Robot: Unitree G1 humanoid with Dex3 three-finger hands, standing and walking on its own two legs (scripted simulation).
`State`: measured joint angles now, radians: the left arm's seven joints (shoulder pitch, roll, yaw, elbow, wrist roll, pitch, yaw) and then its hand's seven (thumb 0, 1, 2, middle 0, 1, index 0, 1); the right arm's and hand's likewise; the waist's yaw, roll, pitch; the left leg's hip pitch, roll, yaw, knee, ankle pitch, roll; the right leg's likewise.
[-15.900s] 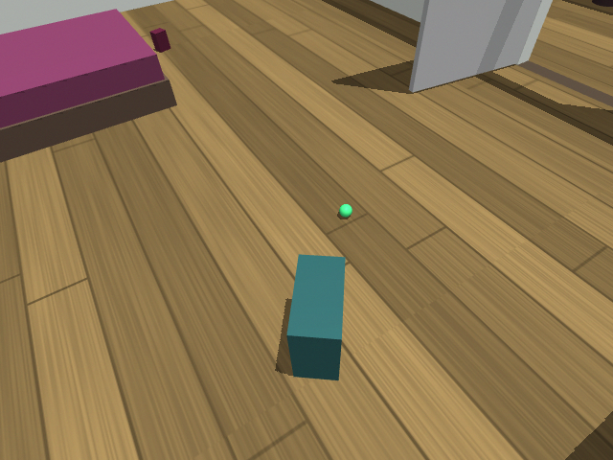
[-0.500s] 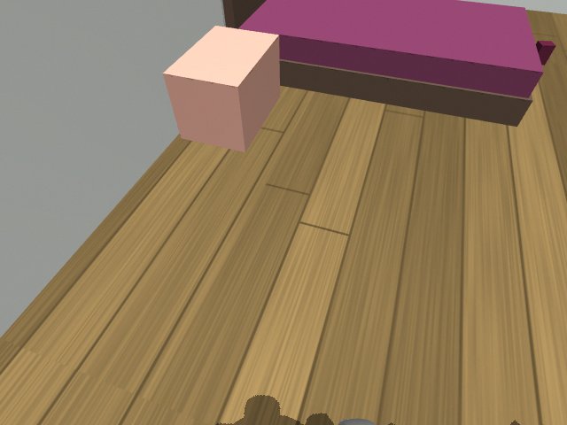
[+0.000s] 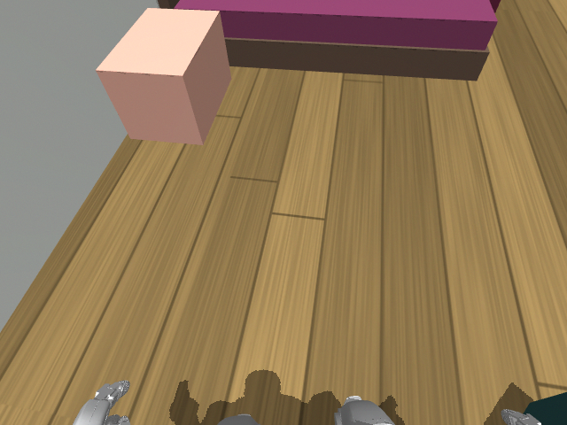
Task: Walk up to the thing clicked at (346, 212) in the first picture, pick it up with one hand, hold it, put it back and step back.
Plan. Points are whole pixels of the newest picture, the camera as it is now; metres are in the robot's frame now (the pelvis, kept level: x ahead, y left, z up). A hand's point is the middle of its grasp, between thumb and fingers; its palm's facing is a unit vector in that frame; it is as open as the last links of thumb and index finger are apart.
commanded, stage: walk up
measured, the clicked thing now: out of the picture +0.48 -1.12 -0.71
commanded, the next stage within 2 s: stand in 0.84 s
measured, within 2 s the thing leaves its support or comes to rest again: neither
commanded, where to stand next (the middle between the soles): +0.07 -0.01 m, yaw -5 degrees
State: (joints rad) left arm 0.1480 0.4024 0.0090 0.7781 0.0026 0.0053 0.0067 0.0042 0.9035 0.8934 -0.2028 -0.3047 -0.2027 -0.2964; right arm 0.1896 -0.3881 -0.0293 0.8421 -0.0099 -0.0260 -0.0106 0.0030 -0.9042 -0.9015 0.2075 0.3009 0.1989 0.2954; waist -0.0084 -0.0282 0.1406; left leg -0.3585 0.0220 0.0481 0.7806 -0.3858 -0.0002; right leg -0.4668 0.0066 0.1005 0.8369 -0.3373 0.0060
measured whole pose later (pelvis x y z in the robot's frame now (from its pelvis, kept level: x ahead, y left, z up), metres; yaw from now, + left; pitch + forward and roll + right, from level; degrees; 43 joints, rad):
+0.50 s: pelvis -0.01 -0.01 +0.02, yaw -5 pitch -3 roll +0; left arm 0.18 0.37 0.01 0.99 0.01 -0.01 0.00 0.01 0.91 0.89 -0.20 -0.30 -0.20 -0.30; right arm 0.17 -0.40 -0.01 0.98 -0.01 -0.02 0.01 0.00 -0.90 -0.90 0.21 0.30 0.20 0.30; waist 0.01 0.01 0.08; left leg -0.28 0.06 0.02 0.66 -0.33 -0.03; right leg -0.29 0.02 0.05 0.68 -0.34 0.00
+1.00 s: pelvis +0.00 +0.00 +0.04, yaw -5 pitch -2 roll +0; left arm 0.05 0.35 0.01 1.14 0.00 -0.02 -0.01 0.01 0.91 0.89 -0.20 -0.30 -0.20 -0.30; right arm 0.10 -0.36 0.00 1.14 -0.01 -0.03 0.01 0.00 -0.90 -0.90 0.21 0.30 0.20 0.30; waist -0.02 0.00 0.05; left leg -0.12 0.04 0.04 0.34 -0.18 -0.02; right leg -0.14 -0.01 0.06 0.37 -0.19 0.02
